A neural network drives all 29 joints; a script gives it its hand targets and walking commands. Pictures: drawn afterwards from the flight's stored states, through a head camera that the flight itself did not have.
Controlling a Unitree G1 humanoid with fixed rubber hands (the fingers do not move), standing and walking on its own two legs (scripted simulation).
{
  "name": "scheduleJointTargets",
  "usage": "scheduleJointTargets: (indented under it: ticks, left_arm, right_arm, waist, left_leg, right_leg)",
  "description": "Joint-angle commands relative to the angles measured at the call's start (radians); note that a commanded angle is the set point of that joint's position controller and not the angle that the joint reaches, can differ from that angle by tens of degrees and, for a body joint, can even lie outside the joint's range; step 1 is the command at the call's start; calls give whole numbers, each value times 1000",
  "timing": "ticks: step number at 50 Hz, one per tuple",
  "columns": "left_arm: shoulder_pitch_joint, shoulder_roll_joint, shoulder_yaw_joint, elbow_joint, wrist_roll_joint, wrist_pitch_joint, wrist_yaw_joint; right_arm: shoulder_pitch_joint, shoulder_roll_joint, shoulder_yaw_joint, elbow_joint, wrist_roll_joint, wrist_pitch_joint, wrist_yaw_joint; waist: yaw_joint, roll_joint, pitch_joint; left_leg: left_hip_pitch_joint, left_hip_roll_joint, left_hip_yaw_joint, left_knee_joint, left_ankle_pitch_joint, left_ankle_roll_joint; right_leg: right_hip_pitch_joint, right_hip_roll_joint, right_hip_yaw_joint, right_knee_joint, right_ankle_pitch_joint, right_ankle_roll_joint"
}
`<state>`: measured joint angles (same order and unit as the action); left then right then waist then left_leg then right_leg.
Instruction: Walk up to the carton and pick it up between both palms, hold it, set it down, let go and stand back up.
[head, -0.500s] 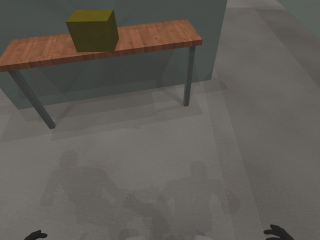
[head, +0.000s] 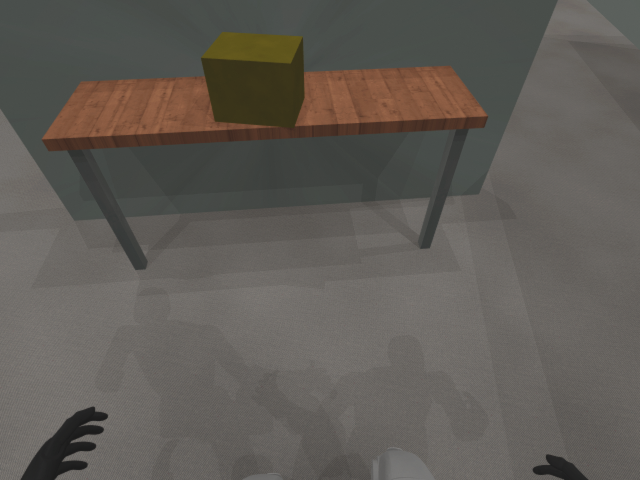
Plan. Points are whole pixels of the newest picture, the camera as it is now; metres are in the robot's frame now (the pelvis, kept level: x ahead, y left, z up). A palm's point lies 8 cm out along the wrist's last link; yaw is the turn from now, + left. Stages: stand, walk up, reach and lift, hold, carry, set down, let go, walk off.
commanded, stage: walk up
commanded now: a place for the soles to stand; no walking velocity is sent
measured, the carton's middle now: (258, 79) +1.12 +0.14 -0.02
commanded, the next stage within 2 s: none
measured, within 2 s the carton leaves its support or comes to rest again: neither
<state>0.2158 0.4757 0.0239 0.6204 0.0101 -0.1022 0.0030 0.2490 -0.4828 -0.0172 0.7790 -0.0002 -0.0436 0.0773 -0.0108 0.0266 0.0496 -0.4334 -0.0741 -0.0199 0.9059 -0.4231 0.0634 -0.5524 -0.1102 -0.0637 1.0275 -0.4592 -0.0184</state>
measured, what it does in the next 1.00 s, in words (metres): walks ahead: right foot, then left foot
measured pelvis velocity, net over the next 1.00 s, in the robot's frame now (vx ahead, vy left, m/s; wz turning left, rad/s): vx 0.29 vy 0.11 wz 0.08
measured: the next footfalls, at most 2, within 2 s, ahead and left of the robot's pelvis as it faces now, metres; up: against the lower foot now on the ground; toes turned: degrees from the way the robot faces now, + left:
right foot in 0.06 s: +0.16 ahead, -0.15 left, +0.00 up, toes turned -6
left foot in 0.40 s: +0.26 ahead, +0.18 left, +0.00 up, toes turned +2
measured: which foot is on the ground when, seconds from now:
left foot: down 0.00-0.10, up 0.12-0.38, down 0.40-0.74, up 0.76-1.00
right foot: up 0.00-0.04, down 0.06-0.40, up 0.42-0.70, down 0.72-1.00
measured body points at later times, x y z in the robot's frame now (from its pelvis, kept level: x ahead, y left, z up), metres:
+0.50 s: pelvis +0.16 +0.07 +0.00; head +0.16 +0.07 +0.45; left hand +0.27 +0.40 -0.07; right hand +0.27 -0.26 -0.09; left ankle +0.22 +0.18 -0.69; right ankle +0.14 -0.10 -0.65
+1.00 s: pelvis +0.29 +0.11 +0.01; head +0.29 +0.09 +0.46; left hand +0.31 +0.44 -0.06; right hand +0.42 -0.22 -0.09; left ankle +0.35 +0.24 -0.67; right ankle +0.31 -0.06 -0.69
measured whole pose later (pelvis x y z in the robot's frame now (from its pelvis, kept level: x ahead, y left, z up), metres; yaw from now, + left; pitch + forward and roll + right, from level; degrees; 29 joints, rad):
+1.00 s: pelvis +0.29 +0.11 +0.01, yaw +5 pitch -2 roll -2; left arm 0.52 0.48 0.02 0.62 0.01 -0.12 0.00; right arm 0.26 -0.49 -0.02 0.76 0.00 -0.05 0.08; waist -0.01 0.07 0.04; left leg -0.55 0.07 -0.02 0.99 -0.46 0.03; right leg -0.37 -0.09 -0.06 0.83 -0.43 -0.01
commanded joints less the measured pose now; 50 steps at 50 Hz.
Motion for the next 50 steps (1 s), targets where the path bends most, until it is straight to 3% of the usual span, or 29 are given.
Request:
scheduleJointTargets:
  ticks: [1,3,4,5,6,7,8,12,16,18,19,20,21,22,23,24,26,27,33,34,36,37,38,39,40,41,43,48,50]
  left_arm:
    - [26,249,77,80,1,-37,0]
    - [135,228,81,96,6,-64,6]
    - [281,280,109,119,19,-72,17]
    - [353,386,154,113,28,-75,24]
    - [302,396,165,87,9,-69,25]
    - [269,370,160,65,-1,-61,29]
    - [247,347,152,54,-3,-58,33]
    - [214,330,140,23,10,-51,27]
    - [180,362,142,-10,9,-41,13]
    - [110,352,131,-22,4,-28,6]
    - [112,297,111,-20,13,-19,6]
    - [155,213,81,-15,15,-14,3]
    - [157,122,52,-29,-4,-14,3]
    - [96,223,66,-23,-10,-6,16]
    - [60,264,68,-1,-12,-5,19]
    - [79,264,70,27,-20,-6,14]
    - [134,238,73,62,-20,-13,5]
    - [137,237,77,69,-14,-15,2]
    - [39,231,71,59,-4,-33,3]
    - [60,223,72,66,-4,-39,3]
    - [229,221,88,108,0,-60,10]
    - [381,299,126,133,18,-65,23]
    - [376,408,163,106,15,-64,26]
    - [314,396,162,85,-3,-56,20]
    - [277,365,154,66,-13,-53,25]
    - [257,350,147,57,-8,-50,30]
    - [222,327,138,30,1,-48,28]
    - [196,359,141,-10,6,-35,8]
    - [137,346,131,-26,1,-22,0]
  right_arm:
    - [57,-280,-119,-88,-17,-20,-11]
    - [-4,-236,-104,-114,-20,-13,-6]
    - [-30,-174,-82,-135,-21,-18,-3]
    - [10,-84,-55,-160,-16,-27,2]
    - [-12,-184,-71,-136,-17,-22,-5]
    - [-35,-230,-79,-122,-24,-21,-6]
    - [-45,-231,-84,-121,-28,-22,-5]
    - [-4,-200,-99,-108,-32,-12,14]
    - [-38,-202,-107,-117,-22,-17,24]
    - [65,-198,-115,-73,-23,-28,19]
    - [162,-206,-128,-39,-31,-36,6]
    - [274,-257,-149,-5,-35,-45,-13]
    - [278,-345,-169,-33,-37,-46,-31]
    - [200,-387,-164,-52,-12,-44,-33]
    - [159,-377,-156,-51,4,-40,-38]
    - [130,-362,-148,-46,5,-38,-42]
    - [106,-295,-127,-58,-9,-36,-47]
    - [114,-278,-121,-59,-13,-38,-46]
    - [103,-282,-119,-69,-17,-38,-40]
    - [77,-280,-117,-78,-16,-34,-38]
    - [-22,-219,-92,-114,-15,-25,-28]
    - [-26,-133,-68,-139,-15,-31,-26]
    - [14,-94,-51,-160,-17,-31,-26]
    - [-51,-220,-73,-140,-21,-22,-30]
    - [-69,-243,-81,-135,-27,-20,-28]
    - [-75,-227,-84,-137,-30,-25,-24]
    - [-23,-218,-94,-117,-33,-22,-14]
    - [-27,-205,-108,-122,-19,-25,7]
    - [58,-207,-120,-84,-21,-37,1]
  waist:
    - [-43,104,23]
    - [26,63,-54]
    - [110,-76,-147]
    - [138,-309,-224]
    - [130,-234,-173]
    - [126,-130,-101]
    - [107,-92,-51]
    - [57,-184,-20]
    - [49,-209,-3]
    - [-29,-174,-33]
    - [-84,-81,-79]
    - [-128,154,-144]
    - [-146,389,-101]
    - [-117,217,-47]
    - [-89,109,33]
    - [-66,90,50]
    - [-45,143,-8]
    - [-38,147,-19]
    - [-52,138,-9]
    - [-35,126,-20]
    - [72,53,-94]
    - [152,-141,-167]
    - [130,-352,-182]
    - [126,-168,-115]
    - [108,-83,-34]
    - [91,-72,15]
    - [51,-135,21]
    - [43,-211,25]
    - [-24,-179,-12]
  left_leg:
    - [33,289,-550,-516,-218,211]
    - [-99,202,-345,-313,-25,159]
    - [-273,120,-203,-41,91,89]
    - [-476,-11,-41,272,35,-11]
    - [-573,-3,-62,336,-100,-33]
    - [-580,48,-87,361,-61,-40]
    - [-567,87,-99,338,-24,-50]
    - [-366,136,-11,150,-54,-61]
    - [-207,158,35,-36,8,-53]
    - [-3,121,98,-179,109,-35]
    - [182,78,88,-217,57,-26]
    - [341,76,-24,-323,-65,-2]
    - [390,281,-545,-544,-344,78]
    - [302,388,-832,-684,-501,163]
    - [224,396,-815,-682,-486,160]
    - [226,371,-736,-613,-362,166]
    - [227,309,-552,-518,-78,162]
    - [217,300,-519,-482,28,169]
    - [159,330,-505,-427,102,234]
    - [105,310,-456,-396,109,223]
    - [-149,214,-252,-173,149,134]
    - [-341,113,-100,169,228,47]
    - [-566,7,7,333,-120,-23]
    - [-595,56,-67,383,-121,-34]
    - [-593,105,-75,364,-69,-44]
    - [-569,137,-69,336,-42,-46]
    - [-432,158,-25,225,-63,-51]
    - [-217,162,40,-3,-22,-48]
    - [-5,132,79,-160,82,-31]
  right_leg:
    - [-53,18,38,-167,56,-30]
    - [266,64,1,-390,128,-40]
    - [551,11,130,-481,15,-73]
    - [748,-285,627,-674,-338,-180]
    - [753,-373,756,-729,-396,-242]
    - [678,-375,709,-717,-389,-261]
    - [609,-346,627,-698,-306,-262]
    - [402,-282,360,-679,-92,-240]
    - [280,-262,256,-633,-59,-226]
    - [171,-214,152,-501,-40,-172]
    - [57,-168,92,-313,-5,-134]
    - [-20,-81,-6,14,115,-96]
    - [-306,57,-55,286,-57,-14]
    - [-379,68,39,311,-85,-27]
    - [-379,30,69,313,-68,-31]
    - [-361,9,70,278,-24,-26]
    - [-252,10,66,151,5,-29]
    - [-218,16,62,111,-17,-25]
    - [-148,19,29,-96,-8,-29]
    - [-54,32,11,-166,36,-31]
    - [363,92,-11,-370,125,-50]
    - [627,-35,251,-501,-95,-96]
    - [743,-332,764,-701,-297,-204]
    - [675,-383,827,-738,-362,-264]
    - [601,-362,735,-711,-335,-274]
    - [536,-336,653,-692,-235,-279]
    - [401,-287,485,-679,-129,-249]
    - [239,-243,329,-627,-96,-241]
    - [124,-194,232,-503,-88,-195]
